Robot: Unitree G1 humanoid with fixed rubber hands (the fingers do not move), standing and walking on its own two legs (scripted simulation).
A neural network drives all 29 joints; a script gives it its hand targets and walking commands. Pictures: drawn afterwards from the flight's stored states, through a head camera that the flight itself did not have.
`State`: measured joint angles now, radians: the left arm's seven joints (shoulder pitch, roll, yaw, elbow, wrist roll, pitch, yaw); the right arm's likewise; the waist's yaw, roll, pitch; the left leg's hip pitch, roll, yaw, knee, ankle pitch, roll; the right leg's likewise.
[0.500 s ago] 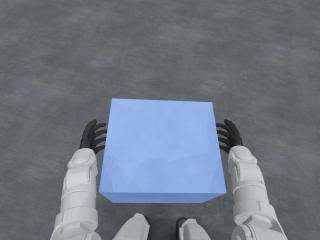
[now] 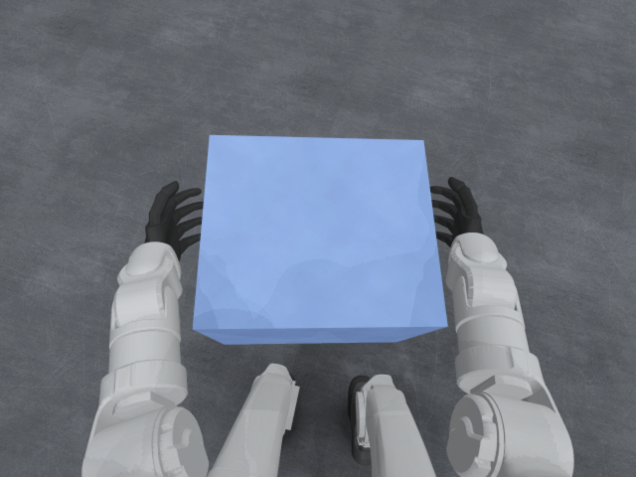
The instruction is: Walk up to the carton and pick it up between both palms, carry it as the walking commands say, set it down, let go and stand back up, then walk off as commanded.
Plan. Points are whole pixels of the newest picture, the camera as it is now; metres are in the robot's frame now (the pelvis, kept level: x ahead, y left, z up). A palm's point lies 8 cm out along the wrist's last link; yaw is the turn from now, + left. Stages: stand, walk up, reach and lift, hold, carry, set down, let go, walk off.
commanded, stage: set down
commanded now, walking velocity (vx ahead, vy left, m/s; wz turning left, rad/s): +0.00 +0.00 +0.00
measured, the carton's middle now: (314, 251) +0.41 +0.05 -0.17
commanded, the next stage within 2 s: none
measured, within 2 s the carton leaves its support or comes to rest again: neither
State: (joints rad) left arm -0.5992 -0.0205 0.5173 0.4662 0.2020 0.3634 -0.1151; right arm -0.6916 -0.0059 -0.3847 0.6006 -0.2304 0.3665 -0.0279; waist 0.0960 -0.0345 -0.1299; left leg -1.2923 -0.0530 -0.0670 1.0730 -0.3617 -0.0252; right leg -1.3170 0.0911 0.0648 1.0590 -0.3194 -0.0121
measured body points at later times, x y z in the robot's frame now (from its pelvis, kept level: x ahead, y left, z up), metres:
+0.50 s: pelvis -0.02 +0.01 -0.08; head +0.21 +0.02 +0.31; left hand +0.40 +0.25 -0.15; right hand +0.46 -0.13 -0.16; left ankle +0.06 +0.13 -0.64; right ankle +0.07 -0.10 -0.64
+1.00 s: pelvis -0.04 +0.01 -0.16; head +0.23 +0.03 +0.20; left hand +0.43 +0.25 -0.24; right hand +0.48 -0.13 -0.25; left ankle +0.06 +0.13 -0.64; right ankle +0.07 -0.10 -0.64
